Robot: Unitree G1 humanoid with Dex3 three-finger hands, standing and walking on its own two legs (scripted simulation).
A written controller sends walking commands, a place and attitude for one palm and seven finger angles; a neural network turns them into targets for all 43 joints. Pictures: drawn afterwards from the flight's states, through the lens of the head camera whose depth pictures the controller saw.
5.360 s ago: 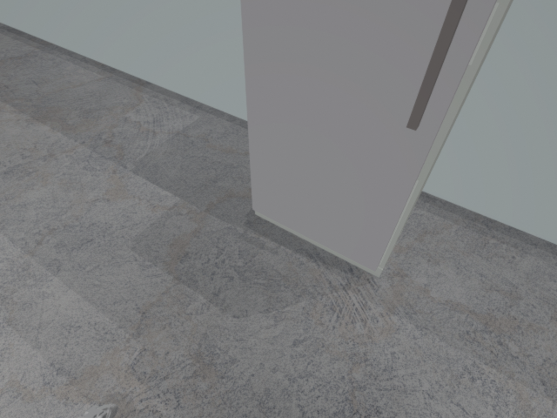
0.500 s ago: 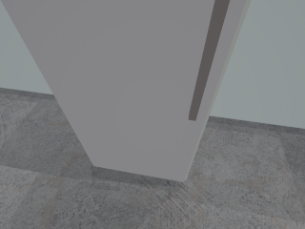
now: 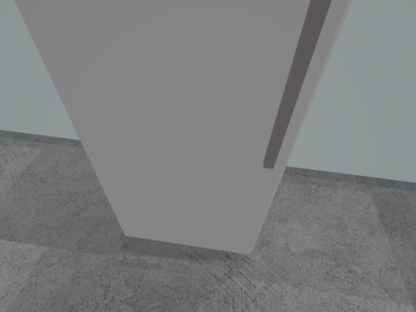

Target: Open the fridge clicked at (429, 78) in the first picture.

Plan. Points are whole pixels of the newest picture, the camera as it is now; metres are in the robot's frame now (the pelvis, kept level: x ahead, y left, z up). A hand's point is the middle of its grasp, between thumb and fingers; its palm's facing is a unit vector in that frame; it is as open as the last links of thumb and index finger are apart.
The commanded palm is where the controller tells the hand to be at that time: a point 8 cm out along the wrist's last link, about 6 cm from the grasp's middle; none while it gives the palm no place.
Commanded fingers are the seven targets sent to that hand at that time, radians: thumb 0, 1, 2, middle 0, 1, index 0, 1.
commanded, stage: come to a stop and stand still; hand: right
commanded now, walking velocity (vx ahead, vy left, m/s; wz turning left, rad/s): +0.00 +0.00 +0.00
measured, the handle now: (288, 93) +0.49 -0.13 +0.20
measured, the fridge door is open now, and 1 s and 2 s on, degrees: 0 0 0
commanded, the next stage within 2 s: look again from close up in 0.08 s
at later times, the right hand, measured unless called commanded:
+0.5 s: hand out of the picture +0.00 -0.22 -0.18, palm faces +0.02 +0.98 -0.22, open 7.4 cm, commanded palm none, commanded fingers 0.00 -0.90 -0.90 0.20 0.30 0.20 0.30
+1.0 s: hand out of the picture -0.02 -0.21 -0.18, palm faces +0.01 +0.99 -0.16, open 7.4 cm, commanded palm none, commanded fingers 0.00 -0.90 -0.90 0.20 0.30 0.20 0.30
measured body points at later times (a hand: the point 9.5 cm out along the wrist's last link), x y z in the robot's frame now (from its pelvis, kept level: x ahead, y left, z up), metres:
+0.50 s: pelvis -0.02 -0.04 -0.01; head -0.04 -0.03 +0.44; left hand -0.04 +0.16 -0.17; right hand +0.00 -0.27 -0.16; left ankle -0.01 +0.07 -0.74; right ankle -0.03 -0.14 -0.74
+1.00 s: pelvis -0.01 -0.05 +0.00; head +0.00 -0.05 +0.45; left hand -0.01 +0.17 -0.16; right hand -0.02 -0.26 -0.17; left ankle -0.01 +0.07 -0.74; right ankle -0.03 -0.14 -0.74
